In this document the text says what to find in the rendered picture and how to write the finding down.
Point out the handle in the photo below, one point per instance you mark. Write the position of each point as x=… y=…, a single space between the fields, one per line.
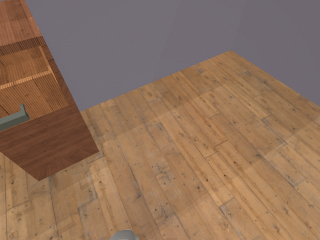
x=14 y=119

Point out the drawer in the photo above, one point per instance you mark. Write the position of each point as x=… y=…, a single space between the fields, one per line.
x=26 y=77

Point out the left robot thigh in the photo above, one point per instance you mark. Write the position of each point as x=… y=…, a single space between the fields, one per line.
x=125 y=235

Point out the cabinet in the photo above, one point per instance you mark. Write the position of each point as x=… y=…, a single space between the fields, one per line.
x=52 y=142

